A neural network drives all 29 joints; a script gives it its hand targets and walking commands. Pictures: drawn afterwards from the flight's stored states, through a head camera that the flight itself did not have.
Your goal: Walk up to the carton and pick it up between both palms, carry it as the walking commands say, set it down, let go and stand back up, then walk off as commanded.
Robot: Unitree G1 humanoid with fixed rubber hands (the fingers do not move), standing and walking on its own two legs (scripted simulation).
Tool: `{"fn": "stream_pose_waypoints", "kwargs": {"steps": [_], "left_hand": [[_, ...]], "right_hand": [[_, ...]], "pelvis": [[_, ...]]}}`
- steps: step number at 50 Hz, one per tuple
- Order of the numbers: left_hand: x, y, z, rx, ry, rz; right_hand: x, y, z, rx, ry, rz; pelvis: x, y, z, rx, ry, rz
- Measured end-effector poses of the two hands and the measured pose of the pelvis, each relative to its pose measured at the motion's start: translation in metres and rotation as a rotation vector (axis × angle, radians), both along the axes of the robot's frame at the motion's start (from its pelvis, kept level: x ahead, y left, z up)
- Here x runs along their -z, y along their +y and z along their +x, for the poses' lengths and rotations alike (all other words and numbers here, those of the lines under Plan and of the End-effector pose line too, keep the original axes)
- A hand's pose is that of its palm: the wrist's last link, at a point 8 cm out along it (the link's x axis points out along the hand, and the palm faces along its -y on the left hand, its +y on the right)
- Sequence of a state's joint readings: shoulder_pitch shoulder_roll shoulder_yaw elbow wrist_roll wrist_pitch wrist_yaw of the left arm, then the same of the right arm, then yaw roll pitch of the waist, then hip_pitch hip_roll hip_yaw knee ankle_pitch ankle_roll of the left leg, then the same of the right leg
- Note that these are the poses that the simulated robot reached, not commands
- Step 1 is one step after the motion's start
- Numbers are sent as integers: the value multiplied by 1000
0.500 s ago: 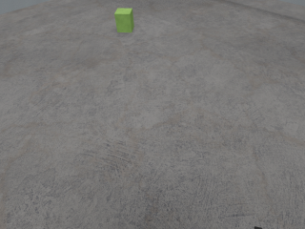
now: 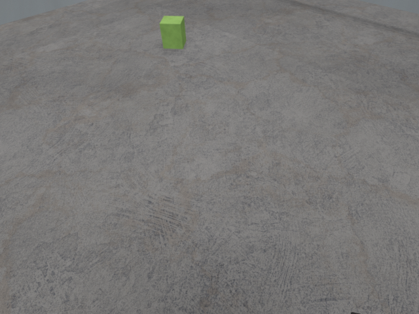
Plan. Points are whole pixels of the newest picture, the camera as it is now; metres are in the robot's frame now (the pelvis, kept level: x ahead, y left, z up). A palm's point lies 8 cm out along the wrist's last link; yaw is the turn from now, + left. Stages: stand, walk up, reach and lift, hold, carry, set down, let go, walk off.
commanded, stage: stand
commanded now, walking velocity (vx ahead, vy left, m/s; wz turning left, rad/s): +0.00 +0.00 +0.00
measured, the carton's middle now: (173, 32) +2.77 +0.34 -0.65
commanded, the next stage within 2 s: walk up in 0.16 s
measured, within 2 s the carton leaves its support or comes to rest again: neither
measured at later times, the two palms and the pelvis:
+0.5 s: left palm out of the picture +0.04 +0.28 -0.13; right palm out of the picture +0.11 -0.26 -0.13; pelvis +0.02 +0.01 +0.00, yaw +4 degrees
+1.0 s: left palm (105, 280) +0.24 +0.26 -0.15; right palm (315, 300) +0.19 -0.21 -0.17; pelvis +0.19 +0.03 -0.02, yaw +5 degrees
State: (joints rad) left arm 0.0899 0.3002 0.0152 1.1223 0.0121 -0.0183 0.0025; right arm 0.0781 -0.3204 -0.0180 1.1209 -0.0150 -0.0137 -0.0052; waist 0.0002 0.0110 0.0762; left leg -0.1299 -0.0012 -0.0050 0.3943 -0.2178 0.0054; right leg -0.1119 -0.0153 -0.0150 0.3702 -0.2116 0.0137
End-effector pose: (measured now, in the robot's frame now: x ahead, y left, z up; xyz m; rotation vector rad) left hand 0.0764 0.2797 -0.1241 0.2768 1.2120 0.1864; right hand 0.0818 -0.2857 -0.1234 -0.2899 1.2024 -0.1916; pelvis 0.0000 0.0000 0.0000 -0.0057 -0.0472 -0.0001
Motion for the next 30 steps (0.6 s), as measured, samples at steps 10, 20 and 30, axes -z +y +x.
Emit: {"fn": "stream_pose_waypoints", "kwargs": {"steps": [10, 20, 30], "left_hand": [[-1, 0, 1, -1, -3, 2], [-1, 0, -1, -36, -36, -13], [36, 15, -66, -139, 167, -105]], "right_hand": [[0, -1, -4, 2, 12, 2], [2, 0, -3, -15, 33, 18], [13, 64, 55, -94, -34, 67]], "pelvis": [[-1, -1, 0, -3, 0, 1], [1, 0, 4, -28, 31, -3], [18, 39, 41, -73, 26, -5]]}}
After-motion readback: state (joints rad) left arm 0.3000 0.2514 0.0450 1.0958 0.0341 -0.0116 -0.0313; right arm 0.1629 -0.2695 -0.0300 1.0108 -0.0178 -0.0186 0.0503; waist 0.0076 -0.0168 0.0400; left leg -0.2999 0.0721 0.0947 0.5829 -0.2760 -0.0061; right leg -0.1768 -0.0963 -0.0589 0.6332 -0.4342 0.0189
